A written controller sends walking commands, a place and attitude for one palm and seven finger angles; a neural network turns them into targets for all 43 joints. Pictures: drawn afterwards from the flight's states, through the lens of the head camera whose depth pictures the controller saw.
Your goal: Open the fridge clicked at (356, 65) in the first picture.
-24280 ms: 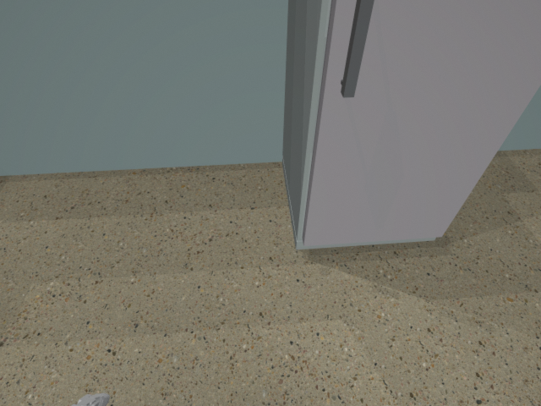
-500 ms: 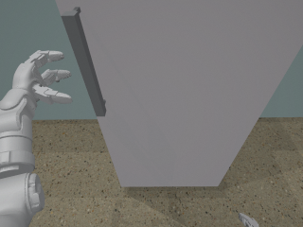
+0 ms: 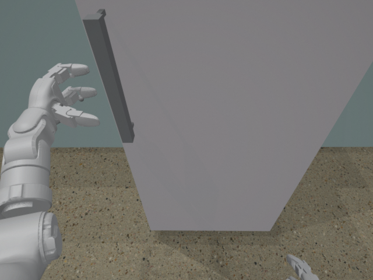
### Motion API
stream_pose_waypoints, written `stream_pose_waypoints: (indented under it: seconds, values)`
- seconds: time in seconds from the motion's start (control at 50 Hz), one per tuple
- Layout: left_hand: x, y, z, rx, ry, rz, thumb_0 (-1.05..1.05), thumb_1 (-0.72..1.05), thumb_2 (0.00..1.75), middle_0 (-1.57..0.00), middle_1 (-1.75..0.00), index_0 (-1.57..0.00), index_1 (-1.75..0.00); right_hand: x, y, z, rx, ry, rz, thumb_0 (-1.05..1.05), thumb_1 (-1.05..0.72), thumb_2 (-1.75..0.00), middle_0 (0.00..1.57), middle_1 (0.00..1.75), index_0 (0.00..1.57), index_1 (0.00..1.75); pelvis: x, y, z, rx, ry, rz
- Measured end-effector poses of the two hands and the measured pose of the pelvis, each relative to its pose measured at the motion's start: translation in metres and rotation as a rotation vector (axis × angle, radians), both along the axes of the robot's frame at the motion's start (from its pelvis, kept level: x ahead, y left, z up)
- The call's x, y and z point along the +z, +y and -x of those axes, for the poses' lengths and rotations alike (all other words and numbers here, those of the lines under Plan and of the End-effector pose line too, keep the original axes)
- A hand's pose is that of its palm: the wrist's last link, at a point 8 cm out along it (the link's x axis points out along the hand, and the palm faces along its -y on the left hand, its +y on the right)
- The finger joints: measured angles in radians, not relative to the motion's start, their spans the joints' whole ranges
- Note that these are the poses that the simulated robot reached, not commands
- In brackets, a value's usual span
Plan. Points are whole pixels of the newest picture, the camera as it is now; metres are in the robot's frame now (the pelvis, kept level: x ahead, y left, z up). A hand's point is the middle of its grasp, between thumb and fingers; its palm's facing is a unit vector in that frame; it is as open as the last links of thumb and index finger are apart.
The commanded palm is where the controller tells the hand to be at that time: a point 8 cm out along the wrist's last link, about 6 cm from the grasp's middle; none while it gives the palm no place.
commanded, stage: move the hooked fingers beside the handle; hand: left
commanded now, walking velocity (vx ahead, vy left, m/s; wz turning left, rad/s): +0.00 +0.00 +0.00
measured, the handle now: (117, 85) +0.48 +0.18 +0.20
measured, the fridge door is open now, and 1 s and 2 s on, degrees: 0 0 0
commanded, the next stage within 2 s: feel for the door with the fingertips in 0.04 s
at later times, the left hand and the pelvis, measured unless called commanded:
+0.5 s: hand (97, 95) +0.42 +0.20 +0.21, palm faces +0.04 -1.00 -0.01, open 14.0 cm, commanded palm +0.39 +0.26 +0.21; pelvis +0.00 +0.00 +0.00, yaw +0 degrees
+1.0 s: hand (94, 92) +0.43 +0.21 +0.21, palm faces +0.05 -1.00 -0.01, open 14.0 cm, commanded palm +0.41 +0.26 +0.21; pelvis +0.00 +0.00 +0.00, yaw +1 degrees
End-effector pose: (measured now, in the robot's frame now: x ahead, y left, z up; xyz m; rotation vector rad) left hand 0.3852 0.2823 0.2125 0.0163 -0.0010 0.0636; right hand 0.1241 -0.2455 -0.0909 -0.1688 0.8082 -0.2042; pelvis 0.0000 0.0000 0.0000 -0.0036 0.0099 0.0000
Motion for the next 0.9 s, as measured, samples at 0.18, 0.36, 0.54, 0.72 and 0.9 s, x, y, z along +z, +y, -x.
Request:
stream_pose_waypoints:
  seconds: [0.18, 0.36, 0.54, 0.72, 0.9]
  values:
    - [0.008, 0.001, 0.003, -0.007, -0.039, -0.007, -0.01, -0.5, 0.3, -0.3, -1.2, -0.3, -1.2, -0.004, -0.007, 0.011, -0.001, 0.045, 0.025, 0.01, -0.9, -0.89, 0.2, 0.3, 0.21, 0.3, 0.0, -0.002, 0.001, 0.01, -0.004, 0.001]
    - [0.0, -0.015, -0.008, -0.025, 0.006, 0.002, -0.01, -0.5, 0.3, -0.3, -1.2, -0.3, -1.2, -0.005, -0.012, 0.012, -0.006, 0.045, 0.033, 0.01, -0.9, -0.89, 0.2, 0.3, 0.21, 0.3, 0.0, -0.002, 0.003, 0.015, 0.005, 0.002]
    - [-0.002, -0.031, -0.017, -0.029, -0.015, 0.006, -0.01, -0.5, 0.3, -0.3, -1.2, -0.3, -1.2, -0.004, -0.01, 0.01, -0.019, 0.036, 0.014, 0.01, -0.9, -0.89, 0.2, 0.3, 0.21, 0.3, 0.0, -0.004, -0.002, -0.001, 0.006, -0.001]
    - [-0.001, -0.024, -0.013, 0.001, -0.002, 0.006, -0.01, -0.5, 0.3, -0.3, -1.2, -0.3, -1.2, -0.005, -0.009, 0.004, -0.017, 0.038, 0.006, 0.01, -0.9, -0.89, 0.2, 0.3, 0.21, 0.3, 0.0, -0.006, -0.005, -0.001, 0.001, -0.002]
    - [0.002, -0.016, -0.012, -0.004, 0.007, 0.007, -0.01, -0.5, 0.3, -0.3, -1.2, -0.3, -1.2, -0.003, -0.013, -0.001, -0.006, 0.04, 0.028, 0.01, -0.9, -0.89, 0.2, 0.3, 0.21, 0.3, -0.001, -0.006, -0.004, 0.014, 0.004, 0.001]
